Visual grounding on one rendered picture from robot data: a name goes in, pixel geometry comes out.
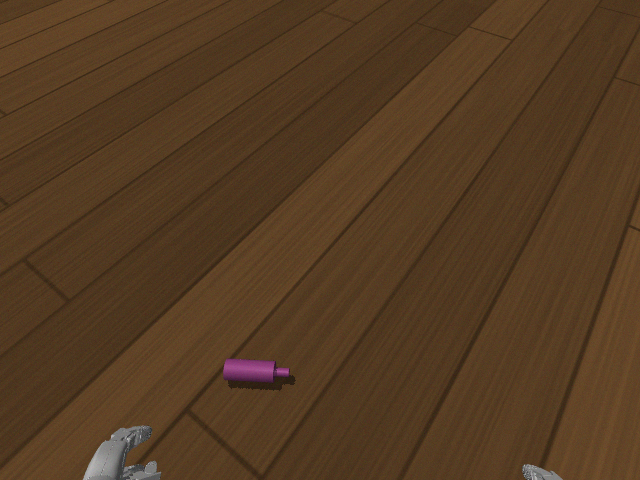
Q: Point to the right robot hand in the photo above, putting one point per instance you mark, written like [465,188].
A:
[532,472]

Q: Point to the left robot hand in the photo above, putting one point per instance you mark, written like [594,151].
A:
[110,457]

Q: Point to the bottle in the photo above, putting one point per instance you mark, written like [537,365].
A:
[253,370]

